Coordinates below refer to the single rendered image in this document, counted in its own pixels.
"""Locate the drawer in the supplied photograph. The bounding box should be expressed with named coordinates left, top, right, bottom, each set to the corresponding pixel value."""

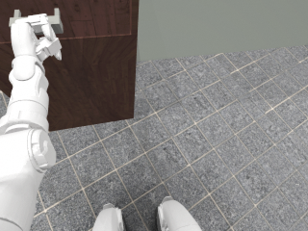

left=0, top=0, right=130, bottom=42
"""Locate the left robot hand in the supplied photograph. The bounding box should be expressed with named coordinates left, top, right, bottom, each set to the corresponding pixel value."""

left=11, top=13, right=62, bottom=64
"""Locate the left robot thigh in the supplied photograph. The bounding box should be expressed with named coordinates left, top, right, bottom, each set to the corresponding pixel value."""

left=92, top=207, right=124, bottom=231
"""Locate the cabinet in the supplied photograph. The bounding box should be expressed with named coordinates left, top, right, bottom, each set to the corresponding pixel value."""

left=0, top=0, right=140, bottom=132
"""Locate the left robot upper arm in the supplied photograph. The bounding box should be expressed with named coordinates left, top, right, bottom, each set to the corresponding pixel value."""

left=0, top=128, right=57, bottom=231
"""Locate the handle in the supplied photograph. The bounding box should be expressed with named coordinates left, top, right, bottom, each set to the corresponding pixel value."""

left=9, top=8, right=64, bottom=36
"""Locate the left robot forearm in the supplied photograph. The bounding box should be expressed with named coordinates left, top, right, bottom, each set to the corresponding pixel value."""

left=0, top=55, right=49, bottom=136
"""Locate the robot right shin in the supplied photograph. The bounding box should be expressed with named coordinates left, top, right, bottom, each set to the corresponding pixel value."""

left=160, top=196, right=173, bottom=231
